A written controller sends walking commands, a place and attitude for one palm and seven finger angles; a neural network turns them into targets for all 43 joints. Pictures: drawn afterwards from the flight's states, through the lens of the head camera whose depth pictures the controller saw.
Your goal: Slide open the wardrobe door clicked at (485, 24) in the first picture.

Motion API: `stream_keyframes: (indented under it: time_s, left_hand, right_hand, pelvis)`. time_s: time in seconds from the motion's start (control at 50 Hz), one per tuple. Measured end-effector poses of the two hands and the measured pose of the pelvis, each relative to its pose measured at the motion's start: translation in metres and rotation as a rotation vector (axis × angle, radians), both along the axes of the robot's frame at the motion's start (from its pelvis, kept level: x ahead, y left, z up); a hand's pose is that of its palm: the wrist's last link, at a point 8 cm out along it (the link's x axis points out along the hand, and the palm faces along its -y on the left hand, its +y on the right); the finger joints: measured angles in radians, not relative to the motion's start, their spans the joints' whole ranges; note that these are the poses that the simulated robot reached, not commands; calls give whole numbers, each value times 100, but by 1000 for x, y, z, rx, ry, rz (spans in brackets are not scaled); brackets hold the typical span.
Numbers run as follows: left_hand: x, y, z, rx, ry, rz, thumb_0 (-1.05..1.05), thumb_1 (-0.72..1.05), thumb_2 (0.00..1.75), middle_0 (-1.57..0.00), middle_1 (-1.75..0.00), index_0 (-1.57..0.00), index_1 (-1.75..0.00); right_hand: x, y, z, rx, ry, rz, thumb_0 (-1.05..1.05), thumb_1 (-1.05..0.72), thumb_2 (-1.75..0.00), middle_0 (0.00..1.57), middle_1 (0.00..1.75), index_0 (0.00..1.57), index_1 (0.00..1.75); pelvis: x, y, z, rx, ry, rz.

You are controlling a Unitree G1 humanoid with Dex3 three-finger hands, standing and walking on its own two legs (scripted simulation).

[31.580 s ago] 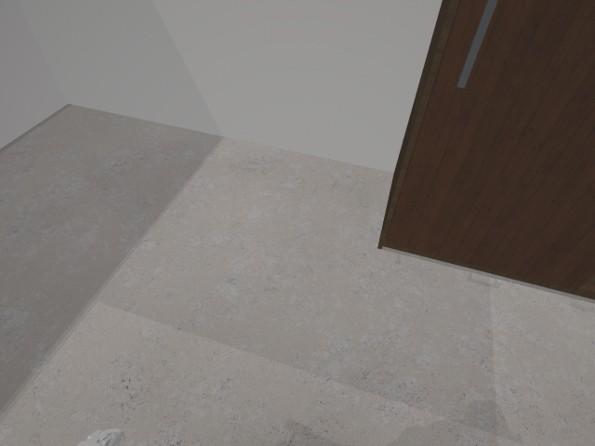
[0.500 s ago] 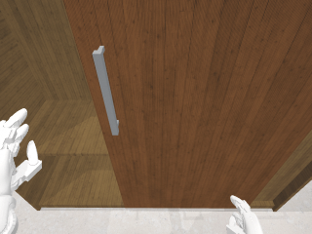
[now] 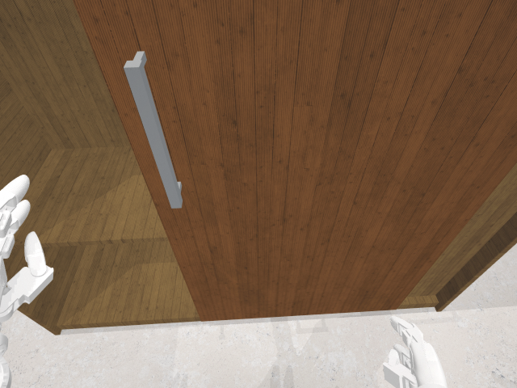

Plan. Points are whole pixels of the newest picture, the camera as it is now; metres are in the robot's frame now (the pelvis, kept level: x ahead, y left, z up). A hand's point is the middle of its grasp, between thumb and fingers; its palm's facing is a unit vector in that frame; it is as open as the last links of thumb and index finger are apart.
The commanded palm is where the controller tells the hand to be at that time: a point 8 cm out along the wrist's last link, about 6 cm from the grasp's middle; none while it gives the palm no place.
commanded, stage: step back with the hand held close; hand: left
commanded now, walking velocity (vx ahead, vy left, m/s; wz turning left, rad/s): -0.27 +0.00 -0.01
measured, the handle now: (161, 141) +0.44 +0.20 +0.15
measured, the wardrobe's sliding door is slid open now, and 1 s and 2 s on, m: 0.54 0.54 0.54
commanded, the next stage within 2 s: stop stepping back and stand still in 0.74 s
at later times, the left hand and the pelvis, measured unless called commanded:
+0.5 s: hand out of the picture +0.09 +0.29 +0.15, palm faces +0.48 -0.74 -0.46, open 7.4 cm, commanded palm +0.02 +0.32 +0.17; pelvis -0.09 +0.01 -0.01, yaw +6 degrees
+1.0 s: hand out of the picture +0.05 +0.26 +0.15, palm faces +0.33 -0.82 -0.47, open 7.4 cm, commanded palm -0.01 +0.31 +0.17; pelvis -0.17 +0.01 -0.01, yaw -3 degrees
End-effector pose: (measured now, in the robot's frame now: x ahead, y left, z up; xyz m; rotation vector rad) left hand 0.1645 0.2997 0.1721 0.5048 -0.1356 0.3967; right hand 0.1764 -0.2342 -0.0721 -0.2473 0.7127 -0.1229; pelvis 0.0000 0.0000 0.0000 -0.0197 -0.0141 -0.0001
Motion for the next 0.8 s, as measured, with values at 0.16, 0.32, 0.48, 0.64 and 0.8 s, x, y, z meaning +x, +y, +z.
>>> stream_keyframes:
  time_s: [0.16,0.32,0.48,0.64,0.8]
  left_hand:
    - [-27,8,1,53,31,-63,1,88,90,-21,-30,-22,-31]
    - [-65,29,5,71,-65,13,1,89,90,-21,-30,-21,-31]
    - [-115,23,-4,73,-86,50,1,89,90,-21,-30,-21,-31]
    - [-149,41,-5,54,-193,72,1,88,90,-21,-30,-21,-31]
    - [-152,52,6,39,-187,73,2,89,90,-21,-30,-21,-31]
  right_hand:
    - [-29,4,3,-15,7,-58,1,-91,-90,20,30,20,30]
    - [-61,20,1,-11,-18,-25,1,-91,-90,20,30,21,30]
    - [-88,25,-10,-13,-2,56,1,-90,-90,20,30,21,30]
    - [-115,27,-12,-89,14,56,1,-90,-90,20,30,21,30]
    - [-145,49,3,-8,-19,48,1,-90,-90,20,30,21,30]
  pelvis:
    - [-22,12,-2,1,10,-8]
    - [-54,18,-7,-9,-3,11]
    - [-86,10,-13,-13,-8,98]
    - [-111,25,-21,-34,1,89]
    - [-139,25,-5,-68,44,58]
